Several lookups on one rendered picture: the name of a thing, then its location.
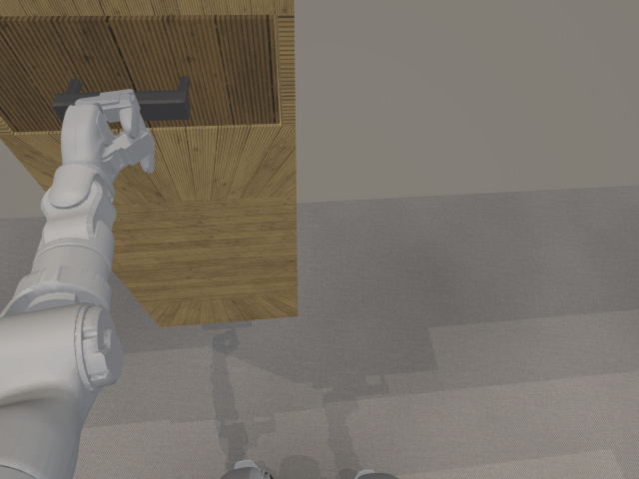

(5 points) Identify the drawer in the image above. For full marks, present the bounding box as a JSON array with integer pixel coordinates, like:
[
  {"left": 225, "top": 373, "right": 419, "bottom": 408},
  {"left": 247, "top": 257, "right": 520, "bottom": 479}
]
[{"left": 0, "top": 15, "right": 280, "bottom": 132}]

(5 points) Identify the left robot hand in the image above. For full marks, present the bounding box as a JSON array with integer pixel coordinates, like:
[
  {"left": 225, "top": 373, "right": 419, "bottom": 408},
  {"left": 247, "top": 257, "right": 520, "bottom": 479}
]
[{"left": 61, "top": 89, "right": 155, "bottom": 185}]

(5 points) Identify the handle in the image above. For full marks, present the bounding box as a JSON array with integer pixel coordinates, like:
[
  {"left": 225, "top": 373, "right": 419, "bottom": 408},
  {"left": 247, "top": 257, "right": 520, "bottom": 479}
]
[{"left": 52, "top": 76, "right": 191, "bottom": 124}]

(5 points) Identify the cabinet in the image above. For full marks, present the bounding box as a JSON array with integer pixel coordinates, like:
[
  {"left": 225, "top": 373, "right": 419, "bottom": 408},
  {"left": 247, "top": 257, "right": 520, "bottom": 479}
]
[{"left": 0, "top": 0, "right": 298, "bottom": 327}]

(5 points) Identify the robot left shin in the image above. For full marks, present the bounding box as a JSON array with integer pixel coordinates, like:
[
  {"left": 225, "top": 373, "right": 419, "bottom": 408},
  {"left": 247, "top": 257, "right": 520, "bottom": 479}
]
[{"left": 234, "top": 460, "right": 261, "bottom": 471}]

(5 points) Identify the robot left upper arm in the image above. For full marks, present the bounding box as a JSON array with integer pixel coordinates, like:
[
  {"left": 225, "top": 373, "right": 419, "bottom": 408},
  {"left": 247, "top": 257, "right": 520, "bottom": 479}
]
[{"left": 0, "top": 302, "right": 123, "bottom": 479}]

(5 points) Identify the left robot forearm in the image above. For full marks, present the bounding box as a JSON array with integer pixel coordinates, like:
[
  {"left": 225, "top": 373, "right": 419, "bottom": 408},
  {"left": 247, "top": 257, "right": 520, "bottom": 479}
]
[{"left": 0, "top": 162, "right": 116, "bottom": 317}]

